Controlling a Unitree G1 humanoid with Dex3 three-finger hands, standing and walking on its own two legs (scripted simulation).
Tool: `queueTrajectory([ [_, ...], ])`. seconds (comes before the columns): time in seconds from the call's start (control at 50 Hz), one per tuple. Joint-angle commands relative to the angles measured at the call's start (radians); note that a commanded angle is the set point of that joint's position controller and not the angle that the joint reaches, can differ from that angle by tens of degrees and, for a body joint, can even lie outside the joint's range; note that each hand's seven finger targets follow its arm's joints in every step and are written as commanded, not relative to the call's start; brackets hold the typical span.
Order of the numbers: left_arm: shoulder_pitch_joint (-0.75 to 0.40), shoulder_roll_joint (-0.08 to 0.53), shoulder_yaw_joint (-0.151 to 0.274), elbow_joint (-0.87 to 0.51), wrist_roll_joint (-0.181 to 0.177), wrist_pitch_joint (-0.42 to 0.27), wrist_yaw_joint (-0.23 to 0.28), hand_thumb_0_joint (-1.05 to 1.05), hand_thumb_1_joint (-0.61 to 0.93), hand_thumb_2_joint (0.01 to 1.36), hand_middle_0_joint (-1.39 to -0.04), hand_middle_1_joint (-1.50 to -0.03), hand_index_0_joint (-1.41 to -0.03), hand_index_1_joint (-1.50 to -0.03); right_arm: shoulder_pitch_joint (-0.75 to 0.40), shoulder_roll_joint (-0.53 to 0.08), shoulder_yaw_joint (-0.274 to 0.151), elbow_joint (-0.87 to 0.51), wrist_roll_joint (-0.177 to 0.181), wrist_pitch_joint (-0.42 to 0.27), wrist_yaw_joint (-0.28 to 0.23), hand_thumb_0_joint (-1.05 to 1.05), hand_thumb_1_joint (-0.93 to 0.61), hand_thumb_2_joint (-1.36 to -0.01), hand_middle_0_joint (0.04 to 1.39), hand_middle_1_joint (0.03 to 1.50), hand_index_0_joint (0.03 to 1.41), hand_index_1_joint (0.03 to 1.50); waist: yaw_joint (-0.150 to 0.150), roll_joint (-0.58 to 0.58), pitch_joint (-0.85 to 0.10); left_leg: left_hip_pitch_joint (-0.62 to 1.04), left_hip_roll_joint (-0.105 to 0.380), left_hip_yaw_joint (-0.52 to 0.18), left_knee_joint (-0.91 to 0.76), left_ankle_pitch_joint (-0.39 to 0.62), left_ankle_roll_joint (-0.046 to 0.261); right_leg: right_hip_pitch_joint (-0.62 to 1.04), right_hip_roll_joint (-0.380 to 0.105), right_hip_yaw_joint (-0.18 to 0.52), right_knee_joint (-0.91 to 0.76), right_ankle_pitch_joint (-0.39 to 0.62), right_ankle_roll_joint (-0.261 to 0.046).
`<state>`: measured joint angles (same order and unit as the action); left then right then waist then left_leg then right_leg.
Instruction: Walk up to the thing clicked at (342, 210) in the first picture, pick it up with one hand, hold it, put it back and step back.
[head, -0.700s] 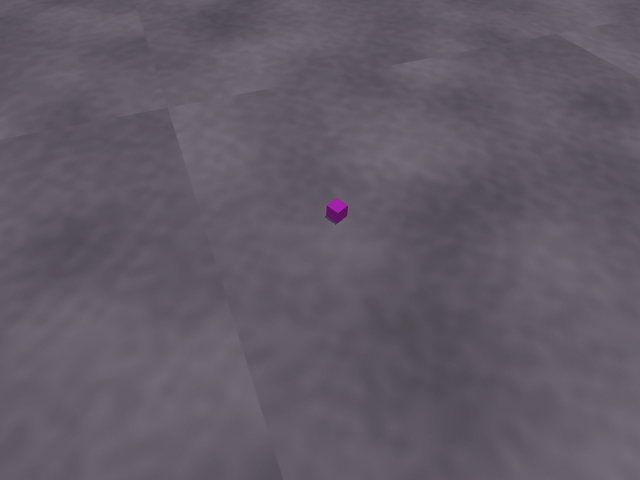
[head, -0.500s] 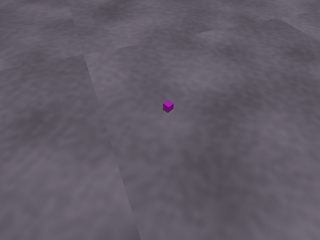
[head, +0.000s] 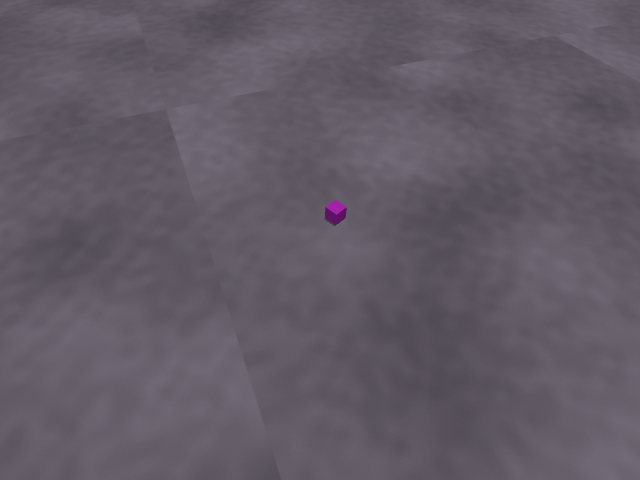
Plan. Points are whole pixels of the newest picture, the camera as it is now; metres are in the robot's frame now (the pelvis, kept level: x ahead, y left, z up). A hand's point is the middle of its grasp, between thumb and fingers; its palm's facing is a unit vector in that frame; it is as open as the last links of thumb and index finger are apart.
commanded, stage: stand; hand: left
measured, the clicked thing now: (335, 212) +1.25 -0.08 -0.75
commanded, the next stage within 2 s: walk up in 0.42 s
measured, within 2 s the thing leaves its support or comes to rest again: neither
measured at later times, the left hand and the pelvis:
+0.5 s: hand out of the picture +0.08 +0.25 -0.16, palm faces -0.07 -0.94 -0.33, open 7.4 cm; pelvis +0.01 +0.00 +0.00, yaw -2 degrees
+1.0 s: hand (217, 426) +0.21 +0.15 -0.15, palm faces -0.15 -0.92 -0.36, open 7.4 cm; pelvis +0.16 -0.11 -0.01, yaw -11 degrees
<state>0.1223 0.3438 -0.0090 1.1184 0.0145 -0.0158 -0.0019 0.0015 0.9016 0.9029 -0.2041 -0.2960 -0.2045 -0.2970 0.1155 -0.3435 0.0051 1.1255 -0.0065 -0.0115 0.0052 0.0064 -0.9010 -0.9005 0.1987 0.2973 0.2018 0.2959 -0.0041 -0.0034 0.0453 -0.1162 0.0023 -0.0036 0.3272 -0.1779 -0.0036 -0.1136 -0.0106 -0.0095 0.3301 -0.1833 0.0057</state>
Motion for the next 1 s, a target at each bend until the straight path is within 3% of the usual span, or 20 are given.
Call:
queueTrajectory([
  [0.0,-0.037,0.206,0.042,-0.057,-0.008,-0.017,0.010,0.000,0.900,0.900,-0.200,-0.300,-0.200,-0.300,-0.038,-0.213,-0.039,-0.056,0.000,-0.022,-0.014,0.000,-0.900,-0.900,0.200,0.300,0.200,0.300,0.007,0.016,-0.049,-0.007,0.119,-0.100,-0.060,0.099,0.025,0.007,-0.117,0.096,-0.056,0.094,-0.031],
  [0.38,-0.035,0.213,0.042,-0.057,-0.007,-0.016,0.012,0.000,0.900,0.900,-0.200,-0.300,-0.200,-0.300,-0.033,-0.217,-0.039,-0.054,-0.001,-0.020,-0.016,0.000,-0.900,-0.900,0.200,0.300,0.200,0.300,0.006,0.014,-0.065,0.020,0.122,-0.094,-0.049,0.137,0.026,0.022,-0.125,0.098,-0.057,0.139,-0.033],
  [0.4,0.030,0.298,0.107,-0.133,0.017,-0.016,-0.022,0.000,0.900,0.900,-0.200,-0.300,-0.200,-0.300,0.042,-0.326,-0.110,-0.118,-0.028,-0.046,-0.002,0.000,-0.900,-0.900,0.200,0.300,0.200,0.300,-0.019,-0.003,-0.159,0.127,0.106,-0.094,0.031,-0.363,0.094,-0.083,-0.051,0.111,0.045,-0.324,-0.066],
  [0.42,-0.026,0.283,0.110,-0.136,0.023,-0.010,-0.035,0.000,0.900,0.900,-0.200,-0.300,-0.200,-0.300,0.083,-0.339,-0.125,-0.099,-0.034,-0.052,0.004,0.000,-0.900,-0.900,0.200,0.300,0.200,0.300,-0.053,0.043,-0.055,0.152,0.152,-0.164,-0.017,-0.544,0.127,-0.300,-0.033,0.083,0.132,-0.439,-0.062],
  [0.44,-0.078,0.256,0.108,-0.162,0.026,-0.003,-0.045,0.000,0.900,0.900,-0.200,-0.300,-0.200,-0.300,0.126,-0.364,-0.141,-0.094,-0.035,-0.055,0.003,0.000,-0.900,-0.900,0.200,0.300,0.200,0.300,-0.085,0.137,-0.001,0.196,0.260,-0.283,-0.128,-0.641,0.176,-0.459,-0.006,0.020,0.307,-0.352,-0.045],
  [0.46,-0.116,0.255,0.112,-0.190,0.032,0.000,-0.052,0.000,0.900,0.900,-0.200,-0.300,-0.200,-0.300,0.149,-0.380,-0.153,-0.107,-0.036,-0.061,0.002,0.000,-0.900,-0.900,0.200,0.300,0.200,0.300,-0.103,0.149,0.051,0.165,0.386,-0.403,-0.205,-0.644,0.236,-0.559,-0.019,0.038,0.479,-0.306,-0.032],
  [0.48,-0.112,0.258,0.115,-0.211,0.028,-0.005,-0.055,0.000,0.900,0.900,-0.200,-0.300,-0.200,-0.300,0.125,-0.390,-0.157,-0.133,-0.036,-0.070,0.003,0.000,-0.900,-0.900,0.200,0.300,0.200,0.300,-0.085,0.118,0.098,0.120,0.438,-0.441,-0.218,-0.575,0.260,-0.597,-0.062,0.112,0.540,-0.281,-0.036],
  [0.54,-0.040,0.264,0.120,-0.215,0.019,-0.021,-0.076,0.000,0.900,0.900,-0.200,-0.300,-0.200,-0.300,0.078,-0.327,-0.145,-0.184,-0.038,-0.085,0.006,0.000,-0.900,-0.900,0.200,0.300,0.200,0.300,-0.035,0.069,0.054,0.139,0.353,-0.288,-0.190,-0.399,0.229,-0.545,-0.101,0.117,0.508,-0.226,-0.028],
  [0.6,0.039,0.244,0.125,-0.222,0.014,-0.014,-0.103,0.000,0.900,0.900,-0.200,-0.300,-0.200,-0.300,-0.009,-0.347,-0.157,-0.238,-0.042,-0.086,0.019,0.000,-0.900,-0.900,0.200,0.300,0.200,0.300,0.015,0.197,0.043,0.031,0.303,-0.126,-0.164,-0.356,0.193,-0.376,-0.105,0.044,0.400,-0.184,-0.016],
  [0.64,0.061,0.246,0.134,-0.216,0.014,-0.019,-0.104,0.000,0.900,0.900,-0.200,-0.300,-0.200,-0.300,-0.018,-0.332,-0.151,-0.253,-0.045,-0.081,0.025,0.000,-0.900,-0.900,0.200,0.300,0.200,0.300,0.025,0.188,0.033,-0.072,0.246,-0.021,-0.096,-0.295,0.160,-0.214,-0.083,-0.001,0.307,-0.114,-0.018],
  [0.68,0.166,0.253,0.146,-0.181,0.020,-0.024,-0.094,0.000,0.900,0.900,-0.200,-0.300,-0.200,-0.300,-0.044,-0.319,-0.148,-0.265,-0.041,-0.069,0.026,0.000,-0.900,-0.900,0.200,0.300,0.200,0.300,0.080,0.113,0.017,-0.218,0.199,0.061,0.060,-0.329,0.136,0.002,-0.039,-0.072,0.238,0.020,-0.016],
  [0.7,0.268,0.287,0.163,-0.149,0.020,-0.030,-0.083,0.000,0.900,0.900,-0.200,-0.300,-0.200,-0.300,-0.014,-0.286,-0.136,-0.264,-0.043,-0.062,0.025,0.000,-0.900,-0.900,0.200,0.300,0.200,0.300,0.117,-0.024,-0.032,-0.293,0.155,0.087,0.257,-0.333,0.115,0.147,-0.007,-0.059,0.256,-0.011,-0.018],
  [0.72,0.387,0.341,0.186,-0.128,0.024,-0.037,-0.064,0.000,0.900,0.900,-0.200,-0.300,-0.200,-0.300,0.029,-0.233,-0.114,-0.265,-0.040,-0.056,0.025,0.000,-0.900,-0.900,0.200,0.300,0.200,0.300,0.171,-0.216,-0.078,-0.408,0.090,0.135,0.524,-0.357,0.093,0.273,-0.016,0.019,0.195,-0.159,-0.037],
  [0.74,0.443,0.404,0.203,-0.139,0.028,-0.041,-0.047,0.000,0.900,0.900,-0.200,-0.300,-0.200,-0.300,0.056,-0.171,-0.090,-0.285,-0.031,-0.050,0.031,0.000,-0.900,-0.900,0.200,0.300,0.200,0.300,0.188,-0.404,-0.049,-0.549,-0.012,0.109,0.773,-0.456,0.057,0.232,-0.175,0.343,0.008,-0.508,-0.077],
  [0.76,0.331,0.437,0.191,-0.197,0.021,-0.046,-0.049,0.000,0.900,0.900,-0.200,-0.300,-0.200,-0.300,0.069,-0.239,-0.107,-0.295,-0.016,-0.038,0.032,0.000,-0.900,-0.900,0.200,0.300,0.200,0.300,0.120,-0.314,-0.016,-0.538,-0.013,0.016,0.869,-0.390,0.033,0.060,-0.343,0.739,-0.250,-0.797,-0.168],
  [0.78,0.212,0.469,0.190,-0.245,0.009,-0.046,-0.052,0.000,0.900,0.900,-0.200,-0.300,-0.200,-0.300,0.075,-0.321,-0.131,-0.284,-0.025,-0.037,0.029,0.000,-0.900,-0.900,0.200,0.300,0.200,0.300,0.070,-0.236,0.064,-0.500,0.048,-0.032,0.873,-0.357,0.031,-0.063,-0.386,0.813,-0.258,-0.837,-0.231],
  [0.8,0.170,0.441,0.184,-0.262,-0.002,-0.046,-0.049,0.000,0.900,0.900,-0.200,-0.300,-0.200,-0.300,0.068,-0.342,-0.135,-0.267,-0.021,-0.041,0.030,0.000,-0.900,-0.900,0.200,0.300,0.200,0.300,0.054,-0.155,0.106,-0.500,0.091,-0.060,0.879,-0.305,0.035,-0.112,-0.360,0.744,-0.239,-0.742,-0.245],
  [0.86,0.143,0.363,0.160,-0.264,-0.010,-0.060,-0.041,0.000,0.900,0.900,-0.200,-0.300,-0.200,-0.300,0.173,-0.296,-0.124,-0.217,-0.002,-0.037,0.039,0.000,-0.900,-0.900,0.200,0.300,0.200,0.300,0.006,-0.133,0.079,-0.409,0.133,-0.053,0.763,-0.156,0.045,-0.140,-0.241,0.432,-0.159,-0.478,-0.187],
  [0.92,0.157,0.337,0.147,-0.273,-0.012,-0.074,-0.039,0.000,0.900,0.900,-0.200,-0.300,-0.200,-0.300,0.181,-0.282,-0.130,-0.239,-0.017,-0.032,0.057,0.000,-0.900,-0.900,0.200,0.300,0.200,0.300,0.006,-0.125,0.079,-0.378,0.125,-0.018,0.656,-0.089,0.024,-0.173,-0.195,0.317,-0.159,-0.396,-0.195],
  [0.98,0.175,0.348,0.150,-0.297,-0.008,-0.081,-0.039,0.000,0.900,0.900,-0.200,-0.300,-0.200,-0.300,0.112,-0.277,-0.132,-0.285,-0.028,-0.036,0.069,0.000,-0.900,-0.900,0.200,0.300,0.200,0.300,0.024,-0.101,0.088,-0.398,0.128,-0.007,0.504,-0.093,-0.005,-0.161,-0.206,0.285,-0.158,-0.378,-0.216],
])
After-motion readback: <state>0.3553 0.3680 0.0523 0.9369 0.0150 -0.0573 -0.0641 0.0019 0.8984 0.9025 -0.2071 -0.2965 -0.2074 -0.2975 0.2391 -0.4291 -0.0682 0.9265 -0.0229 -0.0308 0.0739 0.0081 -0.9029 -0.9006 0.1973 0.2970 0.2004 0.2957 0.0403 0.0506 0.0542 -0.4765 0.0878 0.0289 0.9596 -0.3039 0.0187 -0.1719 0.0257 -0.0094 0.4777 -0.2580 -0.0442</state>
